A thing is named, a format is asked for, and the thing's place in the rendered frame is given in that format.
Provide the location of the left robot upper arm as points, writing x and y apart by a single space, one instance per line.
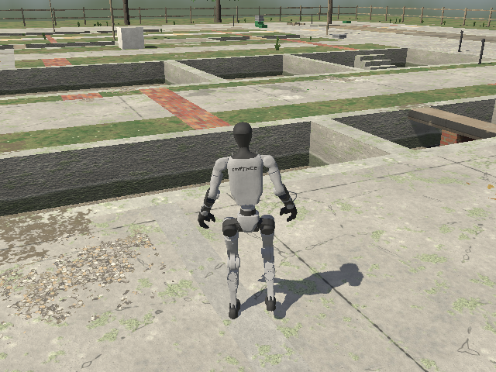
216 178

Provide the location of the robot right thigh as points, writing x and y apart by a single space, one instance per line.
267 226

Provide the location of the left robot forearm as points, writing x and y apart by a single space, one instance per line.
207 204

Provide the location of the right robot forearm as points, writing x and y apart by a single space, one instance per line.
286 199

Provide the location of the left robot hand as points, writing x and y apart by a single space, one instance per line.
201 219

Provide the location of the right robot upper arm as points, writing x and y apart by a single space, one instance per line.
274 173

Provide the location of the humanoid robot head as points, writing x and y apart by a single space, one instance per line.
242 132

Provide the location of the right robot hand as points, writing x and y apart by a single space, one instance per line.
293 212

